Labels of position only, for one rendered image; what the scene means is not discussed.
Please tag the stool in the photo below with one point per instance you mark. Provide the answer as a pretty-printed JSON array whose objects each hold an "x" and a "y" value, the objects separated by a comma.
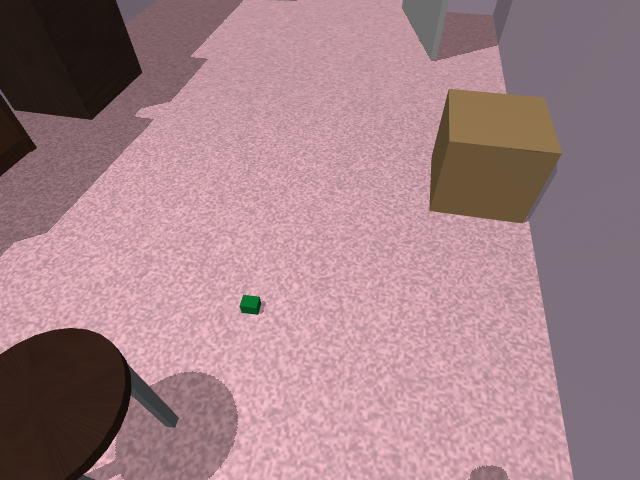
[{"x": 64, "y": 395}]

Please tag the bookshelf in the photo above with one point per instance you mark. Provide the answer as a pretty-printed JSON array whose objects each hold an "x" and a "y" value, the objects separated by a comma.
[{"x": 15, "y": 143}]

